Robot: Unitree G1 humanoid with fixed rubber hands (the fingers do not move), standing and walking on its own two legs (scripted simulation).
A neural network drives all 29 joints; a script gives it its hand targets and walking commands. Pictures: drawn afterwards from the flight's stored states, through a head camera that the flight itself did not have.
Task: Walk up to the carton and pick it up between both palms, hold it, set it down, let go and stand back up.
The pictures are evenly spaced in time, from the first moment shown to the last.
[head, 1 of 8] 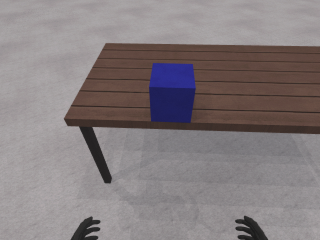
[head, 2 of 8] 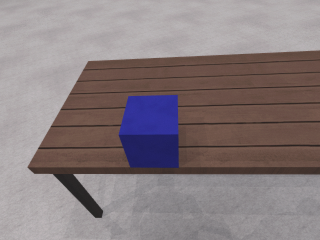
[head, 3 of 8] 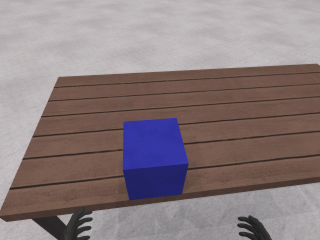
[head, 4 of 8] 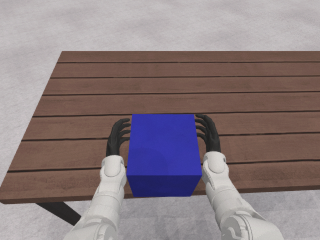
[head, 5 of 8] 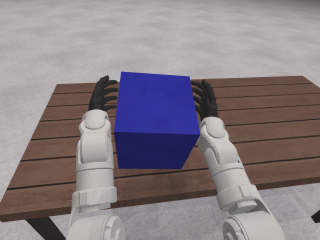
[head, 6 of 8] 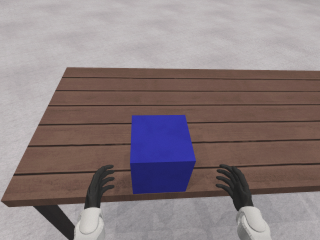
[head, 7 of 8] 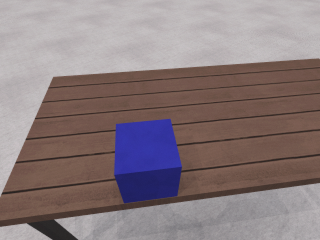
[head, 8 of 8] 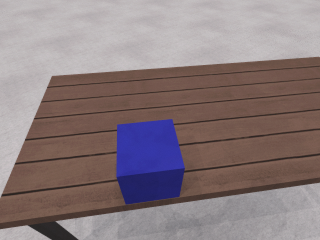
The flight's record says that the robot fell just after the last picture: no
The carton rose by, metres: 0.19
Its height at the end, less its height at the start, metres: +0.00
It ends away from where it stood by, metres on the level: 0.01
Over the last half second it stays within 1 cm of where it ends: yes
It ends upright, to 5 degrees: yes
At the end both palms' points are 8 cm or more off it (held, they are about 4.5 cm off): yes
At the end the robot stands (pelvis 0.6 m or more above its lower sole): yes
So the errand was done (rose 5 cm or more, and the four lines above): yes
